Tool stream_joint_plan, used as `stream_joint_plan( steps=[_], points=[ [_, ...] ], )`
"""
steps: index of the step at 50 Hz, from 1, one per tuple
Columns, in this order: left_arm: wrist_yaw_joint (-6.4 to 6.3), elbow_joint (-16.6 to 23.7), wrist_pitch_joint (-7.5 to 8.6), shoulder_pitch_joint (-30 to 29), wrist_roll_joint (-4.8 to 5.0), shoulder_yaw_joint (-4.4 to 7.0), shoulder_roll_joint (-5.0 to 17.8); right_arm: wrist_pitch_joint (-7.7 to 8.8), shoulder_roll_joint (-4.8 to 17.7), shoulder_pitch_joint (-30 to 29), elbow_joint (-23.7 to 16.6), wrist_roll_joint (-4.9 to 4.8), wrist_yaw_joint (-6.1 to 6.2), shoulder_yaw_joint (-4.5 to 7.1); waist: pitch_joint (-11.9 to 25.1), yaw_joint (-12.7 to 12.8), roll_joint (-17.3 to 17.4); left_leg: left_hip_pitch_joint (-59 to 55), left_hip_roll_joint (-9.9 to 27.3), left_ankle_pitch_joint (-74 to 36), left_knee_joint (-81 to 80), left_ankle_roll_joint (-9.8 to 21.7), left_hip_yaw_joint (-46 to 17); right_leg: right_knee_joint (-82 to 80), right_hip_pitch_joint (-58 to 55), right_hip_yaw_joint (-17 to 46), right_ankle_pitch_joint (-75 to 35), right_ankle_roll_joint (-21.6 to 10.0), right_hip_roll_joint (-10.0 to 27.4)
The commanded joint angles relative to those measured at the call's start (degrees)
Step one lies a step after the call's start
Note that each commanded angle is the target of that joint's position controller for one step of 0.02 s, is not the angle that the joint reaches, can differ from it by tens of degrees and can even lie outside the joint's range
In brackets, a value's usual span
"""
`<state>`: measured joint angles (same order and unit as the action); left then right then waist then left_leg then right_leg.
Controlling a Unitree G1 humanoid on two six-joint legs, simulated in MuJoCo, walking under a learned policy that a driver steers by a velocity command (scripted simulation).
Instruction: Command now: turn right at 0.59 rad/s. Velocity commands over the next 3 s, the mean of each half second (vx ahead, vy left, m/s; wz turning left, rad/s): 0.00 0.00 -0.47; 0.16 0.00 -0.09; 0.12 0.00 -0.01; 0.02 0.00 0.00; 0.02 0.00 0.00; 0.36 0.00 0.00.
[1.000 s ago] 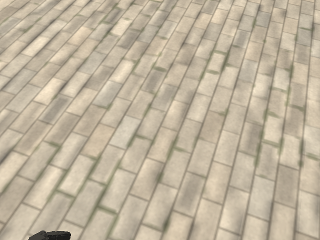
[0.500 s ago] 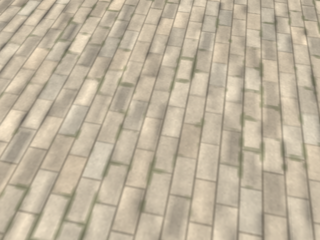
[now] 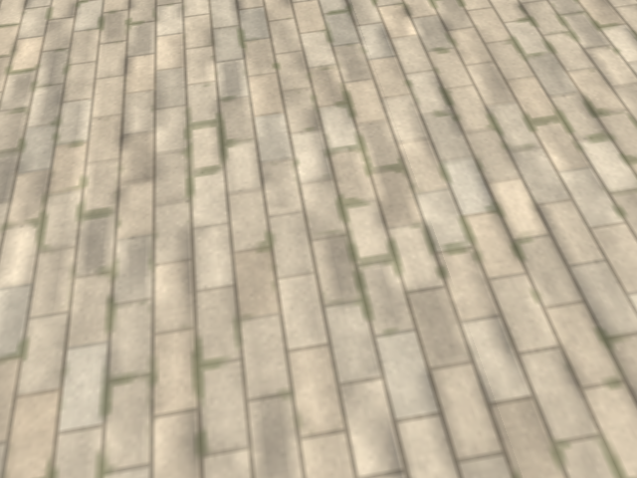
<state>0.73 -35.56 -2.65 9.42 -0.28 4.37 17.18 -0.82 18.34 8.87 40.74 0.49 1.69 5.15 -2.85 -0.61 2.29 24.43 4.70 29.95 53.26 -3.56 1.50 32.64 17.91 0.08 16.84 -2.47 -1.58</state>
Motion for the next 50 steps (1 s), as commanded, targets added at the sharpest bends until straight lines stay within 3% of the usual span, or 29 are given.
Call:
stream_joint_plan(
  steps=[1, 2, 5, 9, 15, 18, 19, 20, 21, 22, 23, 25, 28, 31, 33, 34, 35, 36, 38, 39, 41, 43, 44, 45, 46, 47, 48, 49, 50],
  points=[
    [-0.80, 3.2, 2.37, 1.0, 0.06, 3.03, 10.9, 0.85, 5.9, -3.4, -5.2, -0.14, 0.90, 1.66, 7.6, 1.8, -8.6, 15.4, -1.7, -0.6, 13.8, -0.1, -5.7, -12.4, -14.2, 19.8, -27.6, -12.1, 16.1],
    [-1.18, 3.5, 2.17, -1.2, 1.04, 2.46, 9.6, 0.59, 6.6, -2.8, -4.9, 0.33, 1.28, 1.92, 6.8, 1.0, -9.0, 15.0, -1.6, -3.9, 12.3, -0.4, -6.0, -12.5, -12.9, 18.6, -27.3, -10.7, 14.9],
    [-2.10, 3.6, 1.53, -1.7, 0.60, 1.96, 9.1, 0.83, 5.0, -0.4, -4.1, 0.03, 0.82, 1.66, 8.5, -0.2, -9.8, 10.3, -3.8, -9.5, 10.8, -1.5, -5.1, -12.5, -10.1, 16.8, -28.0, -10.7, 12.2],
    [-2.69, 3.2, 1.14, -0.5, 0.91, 2.42, 10.3, 1.21, 3.3, -3.0, -4.8, -0.16, 0.42, 0.78, 7.9, 1.3, -10.2, 7.9, -4.9, -11.3, -2.1, -2.0, -5.9, -11.7, -10.3, 19.6, -20.6, -10.4, 11.2],
    [-1.92, 3.3, 0.52, -1.6, 0.75, 2.27, 10.2, 2.14, 4.3, -2.2, -5.0, -0.88, -0.90, 0.85, 8.0, 2.1, -11.9, -1.1, -6.0, -9.3, -13.7, -0.7, -5.7, -9.3, -7.6, 25.7, -20.0, -10.4, 11.5],
    [-2.05, 3.0, 0.21, -3.0, 1.42, 1.34, 8.4, 2.93, 3.2, 0.9, -4.3, -0.61, -1.69, 0.66, 8.1, -0.5, -10.9, -10.7, -5.6, -20.6, -29.8, 1.6, -4.5, -6.0, -5.7, 25.9, -19.3, -7.1, 8.8],
    [-2.17, 2.6, 0.43, -0.8, 0.92, 0.72, 6.6, 3.12, 4.9, 1.1, -4.7, 0.33, -1.55, 0.86, 8.5, 0.1, -7.6, -16.0, -0.7, -27.6, -32.5, 3.4, -8.6, -3.6, -2.6, 24.1, -11.6, -3.9, 6.4],
    [-2.09, 2.3, 0.84, 2.9, -0.50, -0.12, 4.0, 2.95, 8.7, 0.2, -6.0, 1.40, -1.22, 1.24, 9.6, 3.4, 5.3, -20.1, 9.9, -40.3, -33.7, 8.1, -19.2, 6.3, 2.2, 16.2, 5.1, -0.2, -0.5],
    [-2.35, 3.3, 1.21, 0.8, 0.10, 0.70, 6.3, 2.97, 7.3, -0.5, -5.0, 2.66, -1.46, 0.64, 6.8, 3.2, 13.2, -14.5, 15.9, -41.8, -35.3, 17.7, -27.9, 11.3, 6.3, 10.4, 17.7, 2.7, -3.7],
    [-2.72, 2.3, 1.24, 0.7, 0.04, 1.88, 10.1, 3.29, 5.2, -1.6, -5.7, 1.88, -1.58, 0.09, 5.9, 1.7, 9.3, -13.4, 16.0, -38.5, -36.1, 20.1, -27.3, 20.3, 6.6, 10.4, 19.5, 4.9, -1.8],
    [-2.74, 1.5, 1.05, 0.4, 0.52, 2.50, 10.7, 3.30, 5.3, -1.8, -5.3, 1.11, -1.37, 0.11, 5.4, 1.6, 7.4, -14.3, 13.6, -36.0, -35.5, 18.8, -24.5, 25.2, 8.4, 10.2, 17.6, 5.9, -1.9],
    [-2.92, -0.1, 0.09, 1.6, 0.53, 2.18, 8.0, 3.24, 4.9, -3.4, -5.1, -0.21, -1.12, -0.20, 4.5, 1.9, 5.3, -14.9, 10.4, -34.3, -34.3, 16.1, -19.5, 27.4, 9.4, 10.6, 13.7, 7.8, -0.8],
    [-2.34, -0.7, 0.13, 1.1, 0.69, 0.34, 2.8, 2.24, 3.5, -3.9, -4.4, -0.08, -1.06, -0.72, 5.5, 1.6, 7.1, -15.2, 5.6, -38.0, -32.7, 14.2, -12.4, 15.2, 3.8, 4.9, 11.0, 8.8, 0.9],
    [-1.94, -1.4, 0.58, 0.4, 1.10, 0.07, 2.5, 1.17, 4.4, -1.1, -3.3, -0.36, -1.02, -0.60, 7.3, 0.0, 8.5, -17.4, 5.5, -39.3, -30.5, 14.5, -12.6, -0.1, -2.3, 1.9, 4.3, 8.2, 0.9],
    [-1.70, -2.7, 0.74, 2.3, 0.46, 0.19, 3.5, 1.28, 3.7, 0.8, -2.3, -1.01, -1.17, -1.06, 7.0, 0.8, 6.7, -14.8, 4.5, -36.1, -29.9, 11.6, -12.2, -13.4, -10.0, 2.0, -9.2, 5.9, 0.9],
    [-1.94, -2.4, 0.74, 3.3, -0.17, 0.32, 5.5, 1.97, 2.6, 2.5, -1.8, -0.29, -1.47, -1.60, 8.9, 0.4, 3.1, -11.3, 3.2, -27.0, -29.4, 8.3, -10.9, -12.6, -15.6, 6.0, -13.4, 4.0, 4.4],
    [-2.21, -3.1, 0.56, 3.1, -0.23, 1.20, 9.5, 2.68, 1.4, 4.2, -2.1, 0.72, -1.97, -2.03, 8.8, -2.4, -6.2, -8.5, -2.2, -15.7, -27.5, 5.3, -5.2, -8.9, -14.9, 9.0, -9.4, 0.5, 7.2],
    [-1.74, -3.8, 0.53, 4.3, 0.08, 1.41, 8.3, 2.91, 1.0, 0.9, -2.2, 0.75, -1.81, -2.29, 8.0, 0.3, -10.4, -9.5, -6.1, -7.9, -22.7, 2.8, 0.1, -11.1, -9.3, 10.9, 10.0, -3.1, 7.4],
    [-1.62, -4.1, 1.37, 6.2, -0.38, 1.31, 8.9, 3.28, 2.0, -3.9, -3.4, -0.68, -1.34, -1.70, -0.3, 3.1, -13.2, -2.1, -7.6, -4.6, -13.9, 2.4, 2.5, -19.5, -4.5, 21.2, 27.9, -7.0, 12.5],
    [-1.82, -4.5, 2.07, 6.9, 0.00, 1.16, 8.9, 3.57, 2.0, -4.1, -3.9, -1.38, -1.22, -1.56, -3.6, 3.2, -15.4, 0.3, -6.7, -3.9, -11.5, 3.4, 1.2, -21.5, -3.1, 24.8, 28.2, -8.5, 14.7],
    [-2.24, -5.2, 3.32, 7.8, 0.65, 0.83, 8.0, 4.84, 2.0, -3.5, -4.3, -2.20, -1.84, -1.31, -5.2, 2.8, -16.7, 4.2, -4.1, -1.0, -10.1, 6.2, -1.8, -21.5, -5.6, 26.9, 23.1, -9.4, 17.1],
    [-2.14, -4.8, 3.64, 5.9, 1.67, 0.72, 7.8, 6.03, 1.2, -1.1, -3.3, -2.45, -2.82, -1.43, -4.3, 0.8, -14.1, -2.1, -4.1, -3.3, -19.2, 8.5, -0.9, -20.2, -4.8, 22.7, 18.0, -8.0, 15.2],
    [-2.00, -4.3, 3.56, 3.9, 2.01, 0.66, 7.7, 6.35, 0.9, 2.3, -1.4, -2.13, -3.13, -1.26, -2.6, -1.2, -12.6, -11.1, -5.5, -11.7, -25.5, 8.7, 0.9, -18.6, -1.2, 19.1, 14.4, -6.7, 12.9],
    [-1.96, -3.9, 3.67, 3.2, 1.62, 0.43, 6.7, 6.31, 1.6, 6.2, 0.6, -1.56, -3.22, -0.76, -0.1, -2.6, -10.9, -19.4, -6.4, -16.7, -26.2, 8.1, 0.9, -15.3, 2.2, 16.0, 10.3, -5.4, 10.7],
    [-1.84, -3.1, 4.03, 1.7, 0.94, -0.35, 4.2, 6.19, 3.0, 11.8, 2.2, -1.53, -3.12, -0.21, 2.0, -4.8, -7.2, -26.5, -3.1, -15.4, -27.7, 8.7, -3.7, -7.7, 6.7, 12.0, 7.0, -3.3, 7.9],
    [-1.83, -0.8, 4.83, 0.7, 0.61, -1.37, 0.4, 6.29, 8.4, 17.0, 2.9, -1.40, -3.02, 1.05, 3.3, -5.7, 7.4, -33.1, 7.3, -6.0, -35.5, 13.6, -22.1, 9.9, 16.4, 2.9, 6.8, 1.2, 0.3],
    [-2.19, 1.1, 5.81, -0.7, 1.62, -0.48, 3.8, 6.56, 10.5, 19.6, 3.0, -1.00, -3.51, 1.54, 2.0, -6.8, 12.9, -33.1, 17.1, 0.5, -42.8, 21.0, -40.6, 23.7, 25.3, 3.8, 16.4, 2.4, -0.7],
    [-2.11, 0.4, 6.41, 0.7, 2.36, 0.47, 6.2, 6.76, 7.5, 15.4, 2.3, -0.71, -3.24, 0.32, -2.4, -3.9, 7.4, -30.5, 17.9, -2.8, -42.5, 21.6, -38.9, 30.6, 29.3, 6.3, 15.1, 1.8, 2.4],
    [-1.73, -0.8, 6.63, 1.9, 2.25, 0.41, 5.7, 6.78, 5.6, 12.6, 1.5, -0.54, -2.84, -0.27, -3.5, -2.4, 5.2, -29.5, 15.1, -11.2, -41.5, 19.9, -32.1, 32.3, 29.5, 5.9, 10.6, 1.3, 4.0]
  ],
)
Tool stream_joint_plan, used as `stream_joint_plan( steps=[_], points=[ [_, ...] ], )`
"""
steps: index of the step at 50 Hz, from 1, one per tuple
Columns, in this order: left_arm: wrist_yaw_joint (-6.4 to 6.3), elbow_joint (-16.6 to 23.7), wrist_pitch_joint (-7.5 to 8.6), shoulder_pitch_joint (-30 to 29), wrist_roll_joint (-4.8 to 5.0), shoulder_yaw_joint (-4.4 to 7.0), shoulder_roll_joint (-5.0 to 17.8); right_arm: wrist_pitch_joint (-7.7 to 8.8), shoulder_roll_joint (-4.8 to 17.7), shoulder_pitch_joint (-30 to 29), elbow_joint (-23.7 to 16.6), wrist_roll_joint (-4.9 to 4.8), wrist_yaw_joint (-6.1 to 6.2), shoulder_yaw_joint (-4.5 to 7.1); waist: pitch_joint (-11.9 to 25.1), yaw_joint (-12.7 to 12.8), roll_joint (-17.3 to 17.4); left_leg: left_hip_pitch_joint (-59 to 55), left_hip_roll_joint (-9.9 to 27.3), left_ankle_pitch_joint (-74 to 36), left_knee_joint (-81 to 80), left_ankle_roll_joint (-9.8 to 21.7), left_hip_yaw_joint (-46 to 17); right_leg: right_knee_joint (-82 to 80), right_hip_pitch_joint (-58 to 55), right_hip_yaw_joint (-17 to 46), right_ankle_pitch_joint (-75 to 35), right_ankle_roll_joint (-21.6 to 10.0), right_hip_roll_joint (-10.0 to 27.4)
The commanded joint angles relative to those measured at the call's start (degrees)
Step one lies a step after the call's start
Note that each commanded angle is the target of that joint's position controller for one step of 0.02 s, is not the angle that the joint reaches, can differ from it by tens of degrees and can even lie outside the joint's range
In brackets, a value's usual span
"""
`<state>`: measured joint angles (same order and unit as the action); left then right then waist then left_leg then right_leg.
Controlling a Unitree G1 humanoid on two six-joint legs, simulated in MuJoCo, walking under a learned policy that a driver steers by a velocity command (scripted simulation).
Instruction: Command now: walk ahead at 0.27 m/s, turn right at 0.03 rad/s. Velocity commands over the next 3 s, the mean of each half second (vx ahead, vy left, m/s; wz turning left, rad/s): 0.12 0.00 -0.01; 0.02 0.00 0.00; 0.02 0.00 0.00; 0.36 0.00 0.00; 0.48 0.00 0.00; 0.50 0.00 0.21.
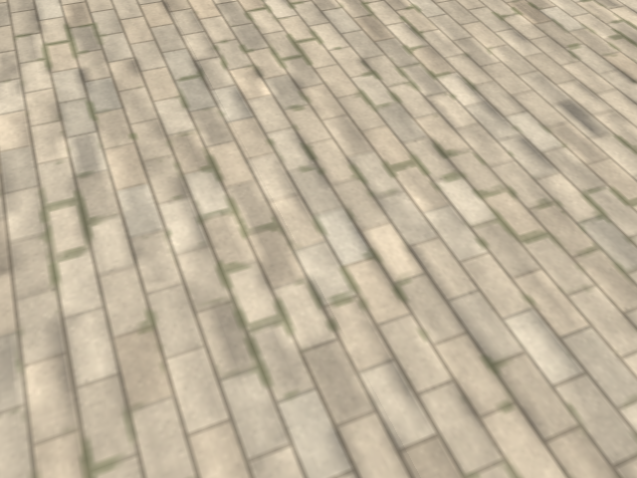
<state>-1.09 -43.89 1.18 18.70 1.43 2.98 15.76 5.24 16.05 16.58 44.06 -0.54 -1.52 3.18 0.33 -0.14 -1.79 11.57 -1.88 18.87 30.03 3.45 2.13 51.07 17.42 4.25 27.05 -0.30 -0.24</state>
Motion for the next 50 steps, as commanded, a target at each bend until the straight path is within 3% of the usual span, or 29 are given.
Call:
stream_joint_plan(
  steps=[1, 3, 4, 7, 10, 12, 14, 15, 16, 17, 18, 19, 20, 21, 23, 26, 28, 29, 30, 31, 32, 33, 37, 44, 50],
  points=[
    [0.34, 6.8, 2.87, -6.9, -0.10, 1.84, 6.6, 0.52, 7.7, 3.1, -2.2, 0.59, 0.61, 1.55, -6.1, -2.0, 7.6, -16.4, 19.6, -11.1, -17.7, 11.2, -26.6, 13.0, 29.6, 0.6, -3.1, -0.8, 3.7],
    [0.88, 6.2, 2.48, -7.2, -1.22, 1.79, 5.4, -0.45, 6.9, 1.1, -2.5, 0.51, 1.11, 1.02, -3.9, -1.3, 7.0, -13.9, 15.6, -33.5, -16.6, 8.4, -15.7, 8.0, 23.8, -1.7, -7.4, 0.4, 4.6],
    [1.20, 6.1, 2.28, -7.3, -1.24, 1.32, 3.7, -0.94, 6.9, 1.0, -2.3, 0.57, 1.48, 0.94, -2.7, -1.2, 7.5, -12.4, 13.9, -39.6, -16.2, 8.0, -12.1, 4.9, 20.8, -3.3, -9.3, 1.3, 3.8],
    [1.79, 6.9, 2.04, -10.9, -1.18, -0.07, 0.5, -2.43, 8.3, 0.9, -1.4, 0.52, 2.64, 1.03, -1.1, -1.7, 8.1, -8.0, 10.8, -45.1, -15.2, 6.8, -5.2, -8.8, 11.5, -5.8, -17.4, 2.7, 2.1],
    [2.29, 7.4, 1.99, -12.8, -1.05, 0.40, 2.6, -3.20, 9.6, 2.5, -0.1, 0.11, 2.85, 1.33, -0.2, -2.3, 8.8, -6.8, 12.3, -43.3, -13.7, 6.5, -5.8, -15.3, 5.7, -5.7, -24.3, 2.0, 0.4],
    [2.43, 7.4, 2.09, -11.7, -1.26, 1.09, 4.4, -3.18, 9.6, 0.6, -0.1, -0.57, 2.76, 1.35, 0.0, -0.4, 8.5, -6.3, 13.2, -40.8, -11.1, 5.5, -7.0, -19.2, 2.1, -4.6, -25.4, 0.0, 0.2],
    [1.81, 5.5, 2.34, -6.6, -2.12, 2.31, 6.9, -2.90, 8.2, 0.5, 0.4, -0.55, 2.62, 0.92, 2.5, 2.8, 5.6, -4.9, 9.9, -39.4, -3.2, 2.7, -5.9, -26.4, -8.0, -5.0, -34.7, -2.7, -0.7],
    [1.10, 5.3, 2.37, -2.9, -2.58, 3.02, 10.4, -2.49, 6.3, 2.0, 0.1, 0.96, 2.52, 0.18, 7.3, 3.5, 0.4, -0.3, 6.6, -27.4, 5.4, -0.5, -3.8, -24.5, -17.9, 2.2, -55.2, -5.2, 6.8],
    [0.61, 5.3, 1.78, -1.7, -3.71, 2.43, 10.5, -2.65, 1.6, 9.9, 0.6, 1.86, 2.29, -1.48, 15.7, 0.1, -10.4, 8.2, 1.8, 4.6, 19.6, -4.3, -3.7, -23.2, -29.2, 16.7, -64.1, -15.3, 19.9],
    [1.03, 4.8, 1.28, -1.8, -2.57, 1.29, 6.1, -3.61, 4.3, 7.8, 1.3, 0.94, 2.16, -0.98, 16.8, 1.6, -10.0, 9.4, 1.2, 20.5, 26.2, -6.1, -7.5, -27.6, -24.7, 22.2, -53.7, -18.4, 21.3],
    [1.49, 4.9, 1.23, -5.8, -1.65, 0.83, 5.4, -4.68, 7.2, 5.4, 0.8, -0.27, 2.26, -0.03, 10.4, 1.0, -6.9, 12.4, 2.9, 20.7, 30.1, -6.6, -7.6, -30.6, -18.6, 19.5, -39.2, -16.7, 19.4],
    [1.74, 5.0, 1.22, -9.0, -1.70, 0.61, 4.9, -5.63, 7.0, 3.2, 1.0, -0.38, 2.78, 0.20, 6.8, 0.3, -4.6, 13.9, 4.0, 18.8, 30.5, -6.8, -7.0, -32.4, -14.2, 17.1, -29.7, -14.3, 17.1],
    [1.99, 5.1, 1.28, -12.3, -1.83, 0.35, 4.7, -6.62, 6.8, 2.1, 1.0, 0.10, 3.30, 0.42, 3.2, -0.5, -3.9, 13.3, 5.0, 16.7, 27.7, -7.3, -6.9, -34.5, -8.7, 14.4, -24.1, -12.7, 15.4],
    [1.95, 5.1, 1.26, -14.7, -2.25, 0.42, 4.9, -7.39, 6.6, 2.2, 1.1, 0.39, 3.74, 0.55, 1.8, -1.8, -5.1, 10.1, 5.9, 14.0, 23.8, -7.6, -6.9, -36.2, -3.9, 12.0, -19.5, -11.3, 13.6],
    [1.63, 4.4, 0.96, -16.5, -2.85, 0.59, 5.0, -7.64, 4.6, 3.4, 2.2, 0.69, 4.12, 0.06, 1.7, -2.5, -6.6, 4.1, 5.1, 10.5, 17.0, -7.9, -4.8, -37.0, 0.9, 7.9, -17.8, -10.8, 11.0],
    [0.90, 2.9, 0.56, -16.4, -2.33, 0.51, 5.0, -7.05, 3.6, 3.5, 3.4, 0.90, 3.84, -0.21, 3.8, -2.4, -5.0, -2.0, 4.5, -0.8, 6.2, -6.7, -3.0, -35.8, 1.9, 5.7, -12.0, -10.4, 10.0],
    [0.62, 1.5, 0.25, -15.4, -1.87, -0.13, 3.4, -6.81, 3.5, 3.1, 3.8, 1.87, 3.48, -0.30, 3.1, -2.8, -3.4, -6.8, 4.1, -8.0, -0.9, -5.1, -2.3, -35.0, 5.2, 4.1, -1.8, -6.9, 7.9],
    [0.68, 0.4, 0.24, -13.9, -2.23, -0.55, 2.4, -6.70, 4.7, 1.5, 2.7, 2.41, 3.54, -0.32, 0.8, -2.0, -1.6, -5.9, 6.5, -8.8, -4.1, -3.7, -5.4, -33.9, 6.5, 3.3, 2.4, -4.0, 6.2],
    [0.68, 0.3, 0.02, -12.3, -2.41, -0.17, 3.2, -6.64, 8.4, -0.4, 2.4, 1.83, 3.84, 0.47, -2.4, 0.7, 3.6, 1.7, 7.7, 1.2, -5.6, -1.8, -7.0, -32.9, 4.4, 0.3, 2.4, -1.7, 3.1],
    [0.49, 0.1, -0.10, -13.7, -2.54, -0.18, 3.4, -6.14, 7.2, -1.8, 2.8, 1.55, 3.76, 0.32, -3.9, 0.5, 6.2, 8.7, 6.8, 9.7, -7.7, -1.0, -7.1, -30.3, -1.3, -1.4, -2.4, -0.4, 1.8],
    [0.30, 0.0, -0.05, -14.0, -2.39, -0.18, 3.2, -5.41, 5.2, -3.1, 2.7, 1.82, 3.70, -0.33, -4.1, 0.8, 7.3, 10.8, 6.7, 10.0, -9.3, -1.7, -7.1, -28.1, -4.5, -1.4, -6.8, -0.5, 1.8],
    [0.09, -0.7, -0.05, -13.3, -2.21, -0.15, 3.0, -4.73, 4.5, -3.8, 3.0, 2.01, 3.60, -0.57, -3.5, 1.2, 8.0, 10.6, 6.6, 6.8, -9.6, -2.6, -7.0, -26.9, -6.0, -1.5, -10.0, -1.1, 2.0],
    [0.07, -3.6, 0.05, -11.6, -1.93, 0.04, 3.4, -3.09, 4.7, -1.5, 4.5, 1.18, 3.22, -0.73, -0.1, 0.4, 4.9, 4.5, 6.0, -6.4, -6.6, -3.5, -5.9, -25.0, -7.2, -1.8, -22.2, -2.1, 2.2],
    [-0.16, -8.1, -0.85, -11.5, -1.38, 0.27, 3.8, -3.76, 4.5, -0.8, 6.5, 0.91, 3.21, -1.04, 0.9, -0.2, 2.1, 1.2, 5.2, -15.3, -5.8, -2.7, -4.7, -24.1, -9.2, -1.9, -29.8, -1.5, 2.3],
    [-0.81, -11.6, -1.66, -11.6, -1.27, 0.43, 4.4, -4.00, 4.1, -1.3, 8.3, 0.84, 3.00, -1.20, 0.5, 0.0, 1.9, 0.1, 4.9, -18.1, -6.6, -2.5, -4.2, -24.4, -10.4, -1.8, -31.0, -1.1, 2.5]
  ],
)
Over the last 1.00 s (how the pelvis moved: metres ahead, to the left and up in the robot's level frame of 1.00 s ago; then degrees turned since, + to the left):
0.06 0.01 0.00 -14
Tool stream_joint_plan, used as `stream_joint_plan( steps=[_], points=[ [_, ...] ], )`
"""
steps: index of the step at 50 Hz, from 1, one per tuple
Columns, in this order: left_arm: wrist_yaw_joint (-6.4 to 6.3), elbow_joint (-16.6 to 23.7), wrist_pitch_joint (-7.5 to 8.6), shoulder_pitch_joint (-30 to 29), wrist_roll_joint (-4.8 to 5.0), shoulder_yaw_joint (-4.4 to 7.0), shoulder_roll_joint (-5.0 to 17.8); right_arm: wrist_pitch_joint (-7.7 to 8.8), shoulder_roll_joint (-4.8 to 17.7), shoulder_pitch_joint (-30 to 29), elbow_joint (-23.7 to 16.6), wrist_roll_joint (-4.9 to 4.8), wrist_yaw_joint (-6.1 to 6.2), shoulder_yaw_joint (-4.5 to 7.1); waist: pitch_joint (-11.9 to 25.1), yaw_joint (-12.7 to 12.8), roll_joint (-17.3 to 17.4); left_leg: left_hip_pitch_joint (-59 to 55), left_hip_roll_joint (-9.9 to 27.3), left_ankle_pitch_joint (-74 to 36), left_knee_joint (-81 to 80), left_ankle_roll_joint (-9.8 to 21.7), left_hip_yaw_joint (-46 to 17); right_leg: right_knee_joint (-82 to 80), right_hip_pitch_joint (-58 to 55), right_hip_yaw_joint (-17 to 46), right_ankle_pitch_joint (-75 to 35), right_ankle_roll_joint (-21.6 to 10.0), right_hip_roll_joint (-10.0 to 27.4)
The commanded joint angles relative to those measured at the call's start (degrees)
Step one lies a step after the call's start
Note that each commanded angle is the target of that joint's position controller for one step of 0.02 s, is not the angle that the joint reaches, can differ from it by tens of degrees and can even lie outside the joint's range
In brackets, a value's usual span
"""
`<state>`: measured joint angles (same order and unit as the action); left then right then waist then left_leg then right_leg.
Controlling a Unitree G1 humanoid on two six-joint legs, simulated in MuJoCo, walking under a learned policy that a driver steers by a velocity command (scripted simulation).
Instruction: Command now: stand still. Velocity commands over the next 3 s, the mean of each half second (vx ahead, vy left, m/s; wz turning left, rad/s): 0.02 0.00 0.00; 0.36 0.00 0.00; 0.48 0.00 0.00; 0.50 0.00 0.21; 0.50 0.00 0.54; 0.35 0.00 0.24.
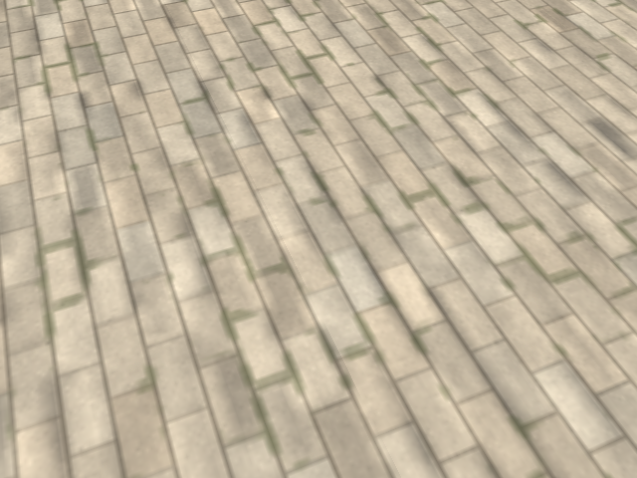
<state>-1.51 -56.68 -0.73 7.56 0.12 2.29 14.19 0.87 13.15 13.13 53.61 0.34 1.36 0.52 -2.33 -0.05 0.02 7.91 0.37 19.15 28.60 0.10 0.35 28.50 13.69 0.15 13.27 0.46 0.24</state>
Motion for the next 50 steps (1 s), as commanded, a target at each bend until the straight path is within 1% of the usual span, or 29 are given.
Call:
stream_joint_plan(
  steps=[1, 10, 20, 21, 22, 23, 24, 25, 26, 27, 28, 29, 30, 31, 32, 33, 34, 35, 36, 37, 38, 39, 40, 41, 42, 44, 46, 47, 50],
  points=[
    [-0.47, 0.7, 0.16, -0.5, 0.05, 1.13, 6.1, 0.34, 6.9, 2.1, -1.0, -0.04, 0.10, 1.44, 3.1, -0.1, 0.2, 3.7, 2.6, -18.5, -5.3, 0.8, -2.3, -2.0, -6.8, 2.3, -17.1, -1.9, 2.0],
    [-0.86, -3.0, -0.17, -1.2, 0.02, 1.10, 6.3, 0.12, 6.6, 2.2, 1.6, 0.06, 0.20, 1.21, 2.0, 0.1, 0.6, 3.8, 2.2, -15.8, -6.8, 0.9, -1.8, -3.1, -6.6, 2.1, -14.6, -1.5, 1.9],
    [-1.01, -5.8, -0.21, -0.6, -0.04, 0.83, 5.7, 0.17, 5.9, 3.7, 3.9, 0.10, 0.43, 0.79, 0.7, 0.3, 0.5, 4.9, 1.8, -11.1, -8.1, 1.0, -1.6, -4.1, -5.8, 1.9, -11.4, -1.1, 1.7],
    [-1.03, -6.4, -0.26, 0.4, -0.03, 0.69, 5.1, 0.09, 5.8, 4.9, 4.6, 0.03, 0.53, 0.79, 1.9, 0.2, 1.0, 4.4, 1.5, -5.0, -8.9, 1.3, -1.4, -3.7, -6.0, 0.8, -5.6, -1.1, 0.8],
    [-1.04, -6.7, -0.30, 0.7, 0.25, 0.78, 5.1, -0.11, 6.8, 5.3, 4.8, -0.36, 0.70, 1.20, 0.9, 0.0, 2.1, 5.2, 1.7, 5.0, -9.9, 2.5, -2.5, -1.5, -4.2, -1.1, 3.5, -1.2, -1.0],
    [-0.99, -6.5, -0.12, 0.3, 0.44, 0.88, 5.1, -0.26, 8.5, 5.1, 4.5, -0.72, 0.93, 1.79, -1.2, -0.3, 4.3, 6.3, 3.4, 16.2, -11.9, 4.5, -5.6, 1.7, -0.4, -3.0, 11.9, -1.3, -2.7],
    [-0.79, -5.6, 0.44, -1.4, 0.36, 0.90, 5.0, -0.17, 9.9, 6.0, 4.2, -1.04, 1.08, 2.30, -3.8, -1.3, 6.7, 6.6, 7.3, 25.1, -15.4, 7.0, -11.1, 6.2, 5.0, -4.1, 14.9, -1.4, -3.2],
    [-0.33, -4.4, 1.36, -3.1, 0.41, 0.72, 4.3, 0.23, 12.1, 7.0, 4.2, -1.41, 1.13, 3.12, -6.1, -2.0, 9.8, 6.7, 13.1, 29.9, -19.0, 10.2, -18.6, 12.3, 9.1, -4.3, 13.0, -1.7, -2.3],
    [0.21, -3.5, 2.34, -4.0, 0.74, 0.62, 3.9, 0.84, 12.8, 7.1, 4.2, -1.61, 1.21, 3.60, -8.4, -2.1, 10.4, 6.8, 17.6, 29.4, -21.3, 12.9, -23.9, 16.9, 12.9, -2.3, 11.7, -2.6, 0.4],
    [0.72, -3.0, 3.15, -4.6, 1.19, 0.71, 4.0, 1.55, 11.8, 7.2, 4.1, -1.34, 1.12, 3.56, -9.7, -2.1, 9.7, 4.7, 19.5, 25.6, -21.8, 14.0, -25.7, 20.0, 17.1, -0.6, 13.9, -3.2, 2.3],
    [1.17, -2.6, 3.84, -4.7, 1.63, 0.75, 4.1, 2.09, 10.8, 7.0, 3.8, -1.33, 0.91, 3.50, -9.9, -1.8, 8.9, 1.8, 19.8, 21.5, -21.1, 13.7, -25.0, 19.9, 20.0, 0.3, 16.2, -4.0, 3.7],
    [1.57, -2.3, 4.51, -4.3, 1.92, 0.73, 4.0, 2.38, 10.4, 6.3, 3.4, -1.71, 0.70, 3.56, -9.3, -1.3, 7.8, 0.0, 18.7, 17.5, -20.0, 12.5, -22.5, 16.4, 19.7, 0.6, 16.3, -4.6, 4.5],
    [1.86, -2.6, 5.06, -3.2, 1.99, 0.83, 3.9, 2.45, 10.4, 5.1, 3.0, -2.11, 0.52, 3.68, -8.1, -0.4, 6.9, 0.6, 16.5, 13.9, -18.6, 11.0, -18.5, 10.6, 15.3, -0.7, 14.2, -4.8, 4.0],
    [2.04, -4.0, 5.40, -0.1, 1.88, 1.02, 3.5, 2.31, 10.7, 3.5, 2.5, -2.42, 0.30, 3.79, -6.3, 1.5, 6.3, 4.3, 13.5, 10.6, -16.3, 9.5, -13.6, 4.2, 6.3, -3.8, 8.5, -4.6, 1.9],
    [2.07, -6.6, 5.41, 5.6, 1.69, 1.54, 3.7, 2.08, 10.8, 3.0, 2.3, -2.40, 0.08, 3.80, -3.8, 3.5, 5.6, 9.4, 10.8, 7.9, -13.0, 8.6, -10.2, 0.6, -4.5, -6.6, 1.4, -3.5, -1.2],
    [1.98, -8.9, 5.13, 11.5, 1.42, 2.23, 4.5, 2.18, 10.2, 2.7, 1.9, -2.06, -0.07, 3.53, -1.4, 5.6, 4.1, 13.5, 8.2, 2.5, -7.4, 7.5, -7.2, -0.1, -13.0, -6.2, 0.0, -3.0, -2.5],
    [1.67, -10.0, 5.16, 18.5, 1.26, 3.23, 7.6, 2.54, 6.8, 1.1, 0.9, -1.44, -0.41, 2.46, 0.9, 8.5, -5.2, 19.6, 3.1, -2.6, 9.9, 4.1, -0.8, -6.4, -20.1, 6.7, 5.3, -5.7, 5.9],
    [1.94, -10.5, 5.58, 25.6, 1.33, 4.38, 14.7, 3.54, 2.9, 0.9, -2.0, -1.23, -0.25, 1.54, 5.3, 9.1, -19.9, 32.0, -4.0, 11.0, 28.9, 0.9, 2.0, -17.2, -27.3, 35.1, 13.7, -15.3, 20.1],
    [2.26, -9.9, 6.75, 21.7, 0.31, 2.78, 10.9, 4.37, 5.3, -0.5, -2.6, -3.02, -0.22, 2.19, 2.8, 6.9, -12.2, 36.8, -1.5, 13.5, 40.2, 2.0, -5.7, -19.7, -23.8, 42.0, 21.1, -18.0, 23.2],
    [2.34, -7.9, 7.59, 16.4, 0.38, 1.86, 8.0, 5.11, 6.5, -1.6, -3.0, -4.11, -0.67, 2.43, -2.0, 4.8, -8.0, 40.8, 1.6, 7.8, 43.3, 3.8, -7.1, -19.7, -20.7, 35.8, 21.7, -16.3, 21.8],
    [2.64, -6.5, 7.98, 12.7, 0.36, 1.16, 6.3, 5.53, 7.0, -1.1, -2.5, -3.66, -0.89, 2.69, -3.3, 3.2, -5.5, 40.6, 4.2, 1.8, 42.5, 4.6, -5.9, -19.9, -18.5, 28.8, 17.3, -13.9, 19.0],
    [2.92, -5.6, 8.01, 10.7, 0.35, 0.67, 5.5, 5.76, 7.6, -1.4, -2.2, -2.72, -0.91, 3.18, -4.0, 2.2, -4.1, 39.5, 5.8, -2.8, 39.3, 4.7, -5.3, -20.3, -16.5, 23.1, 9.9, -12.1, 16.9],
    [2.94, -5.4, 7.76, 10.9, 0.14, 0.16, 4.1, 5.63, 8.0, -1.6, -2.1, -2.09, -1.17, 3.63, -3.6, 1.7, -4.2, 36.5, 6.9, -6.0, 36.3, 4.4, -4.5, -20.6, -14.9, 17.6, 3.0, -10.5, 14.5],
    [2.73, -5.6, 7.40, 12.4, -0.03, -0.11, 3.6, 5.32, 7.3, -1.4, -2.0, -1.92, -1.56, 3.69, -3.0, 1.6, -5.0, 34.6, 7.1, -7.8, 34.2, 3.8, -3.3, -20.8, -14.5, 13.9, -2.5, -9.8, 12.8],
    [2.36, -6.0, 7.14, 14.2, -0.10, -0.18, 4.0, 4.95, 6.2, -2.1, -2.1, -1.75, -1.86, 3.58, -2.7, 1.8, -4.8, 34.3, 7.1, -9.1, 32.6, 2.9, -2.1, -21.0, -14.5, 11.5, -7.9, -10.1, 12.2],
    [1.51, -6.0, 6.74, 15.9, -0.25, -0.10, 5.6, 4.35, 4.7, -6.0, -3.8, -1.54, -2.00, 3.22, -3.3, 2.2, -3.6, 35.6, 6.9, -11.7, 27.4, 1.1, -0.8, -21.7, -14.1, 8.7, -15.0, -11.0, 11.9],
    [0.88, -5.4, 6.33, 16.1, -0.40, -0.06, 6.5, 4.27, 3.4, -11.5, -6.0, -1.52, -2.08, 2.57, -4.5, 3.1, -3.0, 34.5, 6.1, -15.7, 18.6, 0.1, 0.3, -22.7, -12.1, 6.1, -16.8, -10.9, 11.1],
    [0.69, -5.1, 6.23, 16.5, -0.39, -0.02, 6.8, 4.34, 3.0, -14.0, -6.8, -1.62, -2.23, 2.28, -4.9, 3.7, -3.4, 32.8, 5.4, -18.1, 14.5, 0.0, 1.1, -23.3, -11.0, 4.9, -16.6, -10.6, 10.5],
    [0.48, -5.5, 6.07, 19.7, 0.15, 0.25, 7.2, 4.44, 3.1, -19.4, -8.6, -1.98, -2.95, 1.85, -6.2, 5.0, -3.9, 29.7, 3.6, -22.1, 6.9, 0.5, 2.6, -24.4, -11.5, 3.2, -16.1, -10.7, 11.1]
  ],
)
Over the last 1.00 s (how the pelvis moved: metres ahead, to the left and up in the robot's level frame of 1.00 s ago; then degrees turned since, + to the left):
0.17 0.00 0.00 1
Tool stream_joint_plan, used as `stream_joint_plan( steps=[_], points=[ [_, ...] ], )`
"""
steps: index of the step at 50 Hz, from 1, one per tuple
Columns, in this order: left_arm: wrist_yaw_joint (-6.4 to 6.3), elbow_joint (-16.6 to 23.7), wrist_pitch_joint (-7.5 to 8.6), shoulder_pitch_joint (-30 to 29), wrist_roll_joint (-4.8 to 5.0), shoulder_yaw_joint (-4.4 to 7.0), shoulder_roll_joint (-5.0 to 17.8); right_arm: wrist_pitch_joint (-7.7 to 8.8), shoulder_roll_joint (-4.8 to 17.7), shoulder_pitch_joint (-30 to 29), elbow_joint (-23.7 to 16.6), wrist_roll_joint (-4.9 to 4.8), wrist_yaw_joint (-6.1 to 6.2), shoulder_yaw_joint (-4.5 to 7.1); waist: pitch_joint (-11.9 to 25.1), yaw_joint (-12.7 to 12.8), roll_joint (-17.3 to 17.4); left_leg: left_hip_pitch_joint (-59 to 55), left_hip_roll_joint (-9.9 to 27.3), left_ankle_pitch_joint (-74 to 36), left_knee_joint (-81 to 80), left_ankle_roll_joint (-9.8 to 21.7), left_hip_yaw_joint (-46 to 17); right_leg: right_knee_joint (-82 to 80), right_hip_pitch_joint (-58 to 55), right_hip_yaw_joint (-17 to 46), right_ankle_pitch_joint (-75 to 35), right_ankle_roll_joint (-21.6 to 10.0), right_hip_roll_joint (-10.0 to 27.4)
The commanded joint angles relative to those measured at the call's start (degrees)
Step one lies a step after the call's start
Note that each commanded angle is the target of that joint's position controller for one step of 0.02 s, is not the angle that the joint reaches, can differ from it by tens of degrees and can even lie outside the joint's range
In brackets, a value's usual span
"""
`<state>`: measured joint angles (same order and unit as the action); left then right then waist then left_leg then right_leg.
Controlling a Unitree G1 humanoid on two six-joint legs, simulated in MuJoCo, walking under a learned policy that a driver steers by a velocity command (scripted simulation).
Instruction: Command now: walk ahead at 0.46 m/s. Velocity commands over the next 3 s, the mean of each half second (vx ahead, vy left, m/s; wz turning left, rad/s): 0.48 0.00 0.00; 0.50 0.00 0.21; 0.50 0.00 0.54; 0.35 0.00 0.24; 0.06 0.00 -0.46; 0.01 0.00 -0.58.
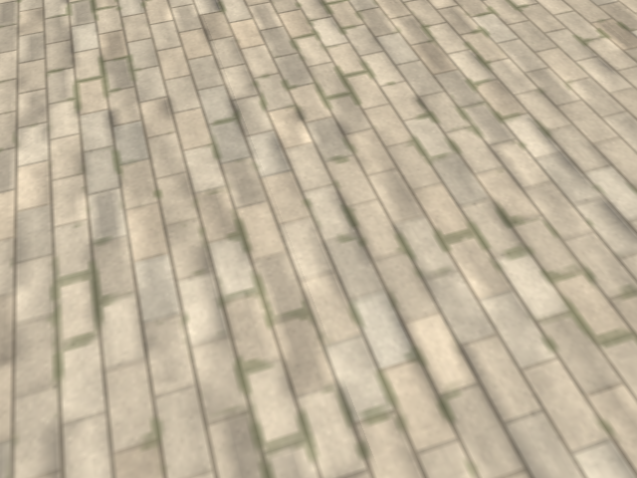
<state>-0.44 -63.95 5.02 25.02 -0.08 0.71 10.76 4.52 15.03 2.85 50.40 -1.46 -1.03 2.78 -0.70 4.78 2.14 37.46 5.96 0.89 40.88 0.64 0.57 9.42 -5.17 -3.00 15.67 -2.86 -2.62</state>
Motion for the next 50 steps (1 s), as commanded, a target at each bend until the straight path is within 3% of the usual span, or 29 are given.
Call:
stream_joint_plan(
  steps=[1, 3, 5, 6, 7, 8, 9, 10, 11, 12, 13, 15, 17, 18, 21, 25, 30, 33, 34, 35, 36, 37, 38, 39, 40, 41, 44, 47, 50],
  points=[
    [-0.62, 1.5, 0.18, 3.1, 0.60, 1.93, 10.5, 0.88, 1.4, -10.4, -6.0, -0.29, -0.86, -0.47, -8.4, 0.2, -6.0, 0.1, -2.2, -4.0, -7.0, 0.5, 2.1, -5.1, 5.9, 6.1, -19.2, -7.4, 14.7],
    [-0.71, 1.4, -0.18, 3.3, 0.94, 2.30, 10.6, 1.20, 2.1, -11.9, -7.0, -0.43, -1.53, -0.39, -8.4, -0.7, -6.1, 0.2, -2.4, -2.9, -9.7, 2.1, 1.3, -3.1, 1.6, 5.5, -22.8, -6.8, 16.4],
    [-0.75, 2.0, -0.64, 1.9, 0.77, 2.91, 11.8, 1.51, 4.0, -9.5, -7.0, -0.35, -1.94, 0.39, -5.5, -3.5, -7.1, -4.7, -4.1, 0.1, -10.9, 3.9, 1.9, 1.9, -2.0, 4.7, -35.5, -5.8, 17.5],
    [-0.77, 2.5, -1.00, 1.1, 0.54, 3.28, 12.7, 1.48, 5.6, -5.8, -6.2, -0.28, -1.83, 1.20, -2.0, -5.8, -8.5, -10.4, -5.9, 1.9, -10.2, 5.0, 3.0, 6.8, -3.1, 4.3, -46.2, -5.2, 17.6],
    [-0.74, 2.9, -1.59, 0.0, 0.17, 3.34, 12.7, 1.33, 7.7, 2.6, -3.7, -0.36, -1.51, 2.47, 3.2, -10.3, -9.1, -20.7, -7.9, 2.6, -10.1, 6.5, 4.3, 16.6, -2.0, 2.8, -54.1, -4.1, 16.0],
    [-0.66, 3.8, -1.84, -0.6, -0.21, 2.88, 11.8, 0.98, 10.0, 12.9, -0.8, -0.36, -0.92, 3.69, 9.2, -14.8, -8.5, -36.4, -5.4, 2.5, -9.1, 8.6, 1.4, 29.9, 6.8, 1.8, -49.5, -2.4, 13.7],
    [0.04, 5.0, -1.18, 5.3, -0.34, 1.16, 5.4, 0.72, 14.9, 21.4, 1.1, 1.43, -0.49, 4.89, 19.0, -12.9, 3.2, -59.7, 9.6, 13.1, -10.6, 16.6, -22.6, 52.6, 29.3, 0.2, -25.2, 0.8, 5.5],
    [0.55, 4.1, 0.56, 5.9, 0.53, 0.26, 3.1, 0.51, 12.6, 22.0, 1.8, 1.18, -0.67, 3.96, 25.0, -12.1, 11.0, -63.7, 17.1, 20.9, -23.0, 20.8, -45.2, 66.8, 38.6, 7.4, 14.9, 1.5, -1.5],
    [0.87, 6.1, 2.00, 0.2, 2.24, 1.84, 8.5, 0.89, 9.2, 16.7, 1.5, 0.59, -0.85, 2.76, 15.8, -11.6, 8.3, -56.2, 14.8, 23.2, -25.5, 17.6, -40.2, 71.9, 44.6, 10.9, 13.9, 0.0, 2.2],
    [0.72, 7.8, 2.71, -4.7, 3.21, 2.24, 10.4, 1.22, 6.9, 11.3, 0.3, 0.70, -0.82, 2.06, 8.4, -9.9, 4.6, -46.5, 12.9, 18.9, -26.6, 15.4, -30.6, 70.9, 45.3, 9.0, 9.3, -0.9, 5.3],
    [0.18, 8.3, 2.81, -6.8, 2.80, 2.46, 9.9, 1.79, 5.4, 7.3, 0.0, 1.22, -1.17, 1.57, 3.9, -7.5, -0.1, -36.9, 10.8, 12.5, -28.5, 14.1, -23.6, 66.6, 43.0, 7.8, 4.4, -1.0, 8.1],
    [-0.42, 7.8, 1.21, -4.7, 1.56, 2.99, 8.2, 2.45, 2.8, 4.6, 0.3, 1.97, -1.67, 0.79, 2.0, -3.8, 1.2, -27.4, 7.2, 7.0, -31.5, 12.7, -15.6, 61.0, 35.9, 8.1, 0.6, -1.0, 11.0],
    [-0.59, 8.1, -0.07, -4.3, 1.29, 2.88, 6.3, 2.59, 3.5, 6.4, 1.6, 1.65, -1.51, 0.85, 0.5, -2.8, 1.3, -23.5, 6.4, 5.1, -34.0, 13.6, -12.3, 57.2, 35.1, 7.2, 0.1, -0.2, 11.8],
    [-0.71, 9.0, -0.40, -6.2, 1.12, 3.03, 6.7, 2.63, 4.6, 7.5, 2.2, 1.66, -1.10, 1.04, -0.7, -2.8, 1.2, -22.8, 6.2, 4.7, -35.1, 14.0, -11.1, 54.6, 36.9, 6.9, -1.7, 0.5, 12.2],
    [-0.70, 12.1, -0.39, -14.0, 0.29, 3.40, 7.8, 2.34, 6.8, 11.2, 3.3, 1.66, 0.39, 1.48, -2.8, -4.5, 0.1, -25.4, 6.0, 3.1, -36.5, 13.8, -9.1, 43.8, 43.6, 6.4, -11.3, 2.4, 12.5],
    [0.22, 14.5, 0.36, -22.6, 0.59, 2.74, 6.3, 1.79, 7.8, 15.3, 4.3, 0.95, 1.31, 1.59, -3.4, -7.2, 0.3, -27.4, 3.8, 1.4, -36.2, 11.3, -4.3, 28.5, 40.7, 3.5, -22.1, 2.9, 9.5],
    [1.80, 17.5, 0.80, -29.7, 1.25, 2.32, 7.1, 0.50, 8.3, 20.4, 6.8, 0.34, 1.55, 2.02, -4.7, -8.9, 0.5, -37.7, 7.6, -0.2, -32.1, 10.6, -4.7, 21.1, 42.5, 3.8, -18.6, 1.5, 8.1],
    [2.42, 17.7, 1.35, -26.3, 1.34, 3.24, 9.7, -0.50, 9.3, 19.4, 6.7, 0.28, 1.73, 2.56, -2.2, -5.8, 2.1, -41.2, 9.2, -12.0, -25.6, 9.0, -5.6, 18.8, 35.5, 2.6, -11.8, -0.8, 6.0],
    [2.26, 16.0, 1.53, -19.9, 1.27, 4.34, 11.4, -0.84, 9.1, 18.1, 6.3, 0.31, 1.67, 2.39, 1.5, -1.9, 2.1, -40.0, 7.2, -20.8, -18.0, 7.9, -4.4, 17.2, 26.3, 1.2, -11.4, -2.0, 4.1],
    [1.74, 13.0, 1.66, -9.0, 0.95, 5.91, 14.8, -0.95, 7.2, 17.8, 5.5, 0.78, 1.59, 1.57, 8.9, 2.4, 0.9, -33.2, 3.8, -19.9, -5.2, 6.3, -2.4, 18.9, 10.2, 3.1, -12.3, -4.2, 6.1],
    [1.23, 11.5, 1.49, 0.0, -0.34, 7.45, 21.1, -0.26, 1.7, 22.6, 3.9, 1.49, 1.17, -0.15, 19.1, 2.2, -10.0, -12.2, -3.8, 0.9, 17.5, 2.3, 1.3, 19.0, -13.9, 23.8, -8.7, -11.1, 21.5],
    [1.41, 10.7, 1.13, 1.7, -0.01, 6.68, 18.5, 0.95, -0.1, 24.3, 4.7, 0.33, 1.03, -0.81, 24.8, 2.0, -18.0, -0.3, -9.4, 32.1, 30.2, 1.3, -4.7, 9.5, -20.1, 43.5, -0.4, -15.5, 28.0],
    [1.36, 11.4, 1.30, -2.2, 0.26, 5.26, 14.1, 1.72, 6.6, 19.6, 4.1, -1.42, 1.04, 1.01, 16.7, 2.1, -12.5, 4.8, -5.8, 30.3, 35.5, 2.4, -9.0, 7.9, -13.5, 37.3, 2.9, -12.3, 25.9],
    [1.19, 12.6, 1.40, -7.3, 0.20, 4.51, 11.7, 1.96, 7.6, 15.7, 2.8, -1.91, 1.22, 1.35, 10.3, 0.7, -10.0, 5.8, -2.6, 24.9, 34.8, 3.1, -7.3, 6.8, -5.3, 28.3, 0.6, -9.8, 24.1],
    [1.35, 13.0, 1.65, -11.5, 0.02, 3.85, 9.7, 1.64, 6.9, 13.9, 2.7, -1.43, 1.64, 1.55, 5.8, -1.1, -6.7, 3.4, -0.3, 20.2, 31.5, 2.9, -6.5, 4.3, 2.9, 21.8, -3.0, -8.4, 21.7],
    [1.43, 13.1, 1.99, -13.9, -0.27, 3.41, 8.0, 0.84, 6.2, 14.1, 3.0, -0.85, 1.94, 2.10, 3.2, -3.0, -7.3, 0.5, 1.5, 16.9, 28.2, 2.8, -6.9, 2.1, 8.2, 16.6, -5.4, -7.0, 19.6],
    [1.31, 11.8, 2.38, -14.4, -0.90, 3.63, 8.1, -1.40, 2.3, 16.0, 3.1, -0.81, 1.69, 2.03, 0.5, -5.4, -7.3, -3.0, 2.6, 12.6, 25.6, 2.4, -6.6, -1.5, 14.5, 7.7, -12.0, -6.9, 17.6],
    [0.30, 11.0, 2.38, -12.9, -1.18, 4.23, 9.8, -2.05, 2.4, 12.0, 0.9, -0.27, 1.59, 2.38, -1.5, -5.4, -5.4, 2.2, 2.5, 5.6, 19.6, 1.5, -7.5, -2.7, 13.5, 2.4, -17.2, -7.3, 17.5],
    [-0.55, 11.0, 1.97, -12.2, -1.06, 4.42, 10.7, -1.65, 1.8, 7.4, -1.0, 0.13, 0.66, 2.17, -2.5, -4.5, -5.0, 2.4, 1.8, -2.3, 9.2, 1.0, -5.4, -3.4, 12.1, -2.7, -19.0, -6.3, 16.4]
  ],
)
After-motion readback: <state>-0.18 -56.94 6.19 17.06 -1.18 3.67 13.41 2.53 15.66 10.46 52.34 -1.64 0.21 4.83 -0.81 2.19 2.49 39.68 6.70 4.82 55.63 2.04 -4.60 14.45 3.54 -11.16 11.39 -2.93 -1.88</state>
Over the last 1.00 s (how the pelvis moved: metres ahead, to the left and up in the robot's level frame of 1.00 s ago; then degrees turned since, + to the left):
0.17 -0.04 0.01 0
